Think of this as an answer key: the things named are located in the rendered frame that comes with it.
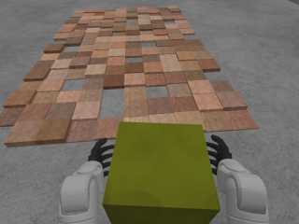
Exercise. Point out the left robot hand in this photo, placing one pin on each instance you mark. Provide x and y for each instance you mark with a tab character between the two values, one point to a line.
97	151

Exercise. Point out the carton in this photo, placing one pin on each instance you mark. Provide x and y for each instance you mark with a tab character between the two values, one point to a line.
160	173

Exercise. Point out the right robot hand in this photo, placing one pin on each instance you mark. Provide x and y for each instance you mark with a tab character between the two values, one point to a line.
221	154

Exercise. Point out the robot left forearm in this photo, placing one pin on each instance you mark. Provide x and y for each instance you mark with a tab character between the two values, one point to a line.
79	195

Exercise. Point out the robot right forearm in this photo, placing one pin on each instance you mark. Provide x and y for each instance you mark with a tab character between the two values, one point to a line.
245	194

